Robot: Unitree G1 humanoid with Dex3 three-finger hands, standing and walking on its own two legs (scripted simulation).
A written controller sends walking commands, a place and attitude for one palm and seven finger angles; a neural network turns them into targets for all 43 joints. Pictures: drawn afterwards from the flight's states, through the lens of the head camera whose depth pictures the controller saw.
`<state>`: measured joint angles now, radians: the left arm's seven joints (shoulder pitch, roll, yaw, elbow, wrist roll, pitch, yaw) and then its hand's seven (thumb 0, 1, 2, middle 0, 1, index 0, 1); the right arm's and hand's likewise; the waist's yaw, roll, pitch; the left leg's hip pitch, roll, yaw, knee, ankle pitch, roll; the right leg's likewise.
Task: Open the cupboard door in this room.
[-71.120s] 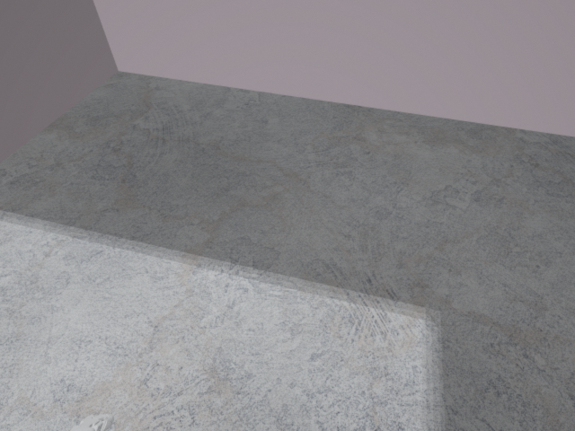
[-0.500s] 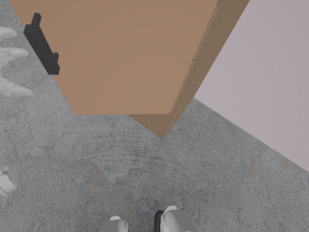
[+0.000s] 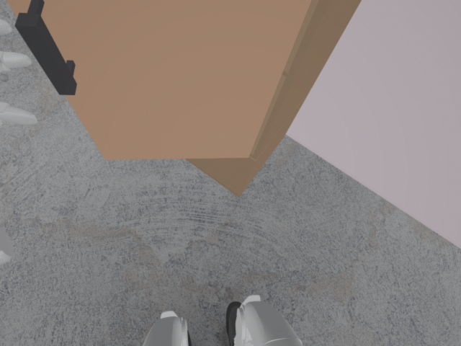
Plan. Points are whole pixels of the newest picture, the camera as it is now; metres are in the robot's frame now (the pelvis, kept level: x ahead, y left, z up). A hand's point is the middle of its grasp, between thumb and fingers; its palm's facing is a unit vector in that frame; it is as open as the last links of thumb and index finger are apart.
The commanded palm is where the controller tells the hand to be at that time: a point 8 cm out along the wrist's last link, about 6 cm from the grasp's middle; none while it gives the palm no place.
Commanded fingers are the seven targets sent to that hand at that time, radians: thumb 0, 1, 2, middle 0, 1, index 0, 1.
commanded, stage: move the hooked fingers beside the handle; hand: left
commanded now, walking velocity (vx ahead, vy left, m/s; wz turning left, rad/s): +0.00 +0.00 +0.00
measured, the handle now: (53, 48) +0.57 +0.23 +0.10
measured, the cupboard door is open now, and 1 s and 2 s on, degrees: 40 40 40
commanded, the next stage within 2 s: slide the fingers in behind the handle in 0.04 s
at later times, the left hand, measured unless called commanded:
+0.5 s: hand (21, 76) +0.52 +0.27 +0.09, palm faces +0.00 -1.00 -0.01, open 14.0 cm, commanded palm +0.49 +0.30 +0.10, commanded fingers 0.00 -0.50 0.30 -0.30 -1.20 -0.30 -1.20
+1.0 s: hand (53, 80) +0.50 +0.23 +0.10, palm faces +0.01 -1.00 -0.04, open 13.9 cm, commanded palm +0.48 +0.27 +0.10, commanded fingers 0.00 -0.50 0.30 -0.30 -1.20 -0.30 -1.20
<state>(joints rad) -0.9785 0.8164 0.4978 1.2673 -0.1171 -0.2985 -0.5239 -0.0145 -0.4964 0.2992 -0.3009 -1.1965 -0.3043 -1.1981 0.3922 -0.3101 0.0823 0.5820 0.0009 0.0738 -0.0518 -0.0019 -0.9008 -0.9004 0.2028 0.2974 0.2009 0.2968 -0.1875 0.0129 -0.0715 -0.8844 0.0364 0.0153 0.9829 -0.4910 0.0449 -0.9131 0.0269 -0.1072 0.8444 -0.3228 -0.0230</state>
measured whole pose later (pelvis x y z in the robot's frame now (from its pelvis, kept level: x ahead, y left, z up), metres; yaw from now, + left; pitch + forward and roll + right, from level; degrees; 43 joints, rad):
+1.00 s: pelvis +0.01 +0.00 +0.01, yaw +1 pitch +20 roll -3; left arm -0.87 0.58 0.40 1.15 -0.13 -0.33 -0.35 -0.01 -0.50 0.30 -0.29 -1.19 -0.30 -1.20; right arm 0.39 -0.28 0.06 0.60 -0.01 0.07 -0.02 0.00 -0.90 -0.90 0.20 0.30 0.20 0.30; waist -0.15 0.03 -0.09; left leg -0.79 0.02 0.02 0.92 -0.49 0.04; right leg -0.83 0.02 -0.09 0.82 -0.34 -0.02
